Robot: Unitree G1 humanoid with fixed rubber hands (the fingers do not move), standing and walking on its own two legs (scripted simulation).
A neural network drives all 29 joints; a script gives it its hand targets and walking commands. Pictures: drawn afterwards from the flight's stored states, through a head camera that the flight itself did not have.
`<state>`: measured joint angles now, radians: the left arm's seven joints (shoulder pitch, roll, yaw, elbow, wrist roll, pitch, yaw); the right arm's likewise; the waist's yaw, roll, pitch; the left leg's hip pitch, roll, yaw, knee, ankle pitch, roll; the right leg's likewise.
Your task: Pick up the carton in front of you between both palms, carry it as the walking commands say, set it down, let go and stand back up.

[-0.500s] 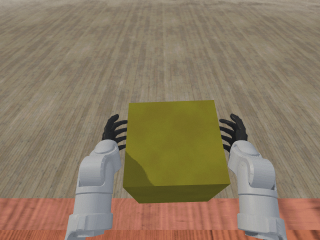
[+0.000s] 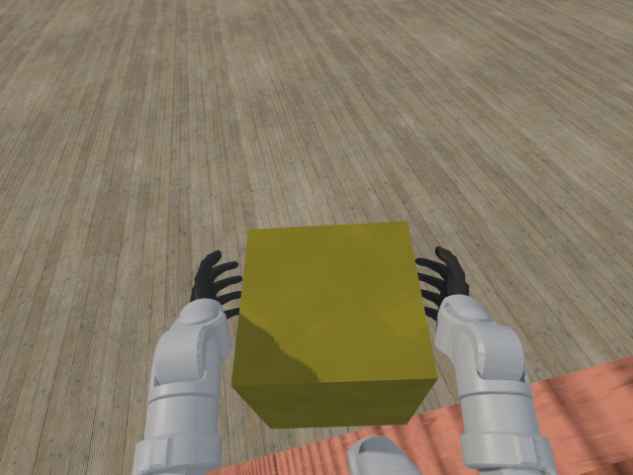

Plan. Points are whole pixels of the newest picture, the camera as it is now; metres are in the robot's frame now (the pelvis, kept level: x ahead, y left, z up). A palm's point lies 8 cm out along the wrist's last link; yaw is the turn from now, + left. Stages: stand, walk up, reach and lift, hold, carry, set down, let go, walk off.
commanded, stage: carry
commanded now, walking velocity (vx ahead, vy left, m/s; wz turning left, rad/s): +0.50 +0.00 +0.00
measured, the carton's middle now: (333, 333) +0.32 -0.04 -0.02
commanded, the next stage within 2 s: none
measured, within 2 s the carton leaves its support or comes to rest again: neither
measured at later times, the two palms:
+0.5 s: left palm (237, 229) +0.68 +0.12 -0.14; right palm (365, 212) +0.70 -0.18 -0.16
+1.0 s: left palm (258, 171) +1.10 +0.09 -0.30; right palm (349, 164) +1.08 -0.22 -0.30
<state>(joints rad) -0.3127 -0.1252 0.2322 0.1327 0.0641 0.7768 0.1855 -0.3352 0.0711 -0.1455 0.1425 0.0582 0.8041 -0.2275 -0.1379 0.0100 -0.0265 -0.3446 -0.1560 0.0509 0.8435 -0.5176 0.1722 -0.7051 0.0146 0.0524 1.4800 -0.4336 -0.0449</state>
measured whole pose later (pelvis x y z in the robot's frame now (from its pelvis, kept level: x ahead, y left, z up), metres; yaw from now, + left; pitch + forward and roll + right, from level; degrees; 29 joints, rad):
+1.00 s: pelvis +0.79 -0.05 -0.32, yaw -1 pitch +5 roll +2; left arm -0.19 -0.11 0.20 0.02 0.01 0.71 0.16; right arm -0.25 0.13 -0.14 0.05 0.06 0.74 -0.23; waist -0.08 -0.03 0.02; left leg -0.23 -0.09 0.08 0.59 -0.44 0.08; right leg -0.78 -0.07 -0.01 0.88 -0.21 -0.04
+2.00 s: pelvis +1.41 -0.05 -0.29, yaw -2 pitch +2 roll +1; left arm 0.04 -0.13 0.04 -0.48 0.06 1.18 0.14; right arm 0.02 0.13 -0.02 -0.46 -0.05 1.16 -0.16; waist 0.00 -0.01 -0.13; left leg -0.07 0.00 0.21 0.23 -0.21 0.04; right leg -0.63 -0.14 -0.10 0.67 -0.08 0.01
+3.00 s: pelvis +1.65 -0.09 -0.31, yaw -1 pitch +2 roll +0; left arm -0.08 -0.13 0.06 -0.25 0.14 1.14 0.10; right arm -0.11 0.13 -0.07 -0.23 -0.13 1.11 -0.11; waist 0.00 0.01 -0.13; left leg -0.22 0.06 0.15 0.51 -0.32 -0.01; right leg -0.27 -0.05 -0.21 0.52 -0.28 -0.03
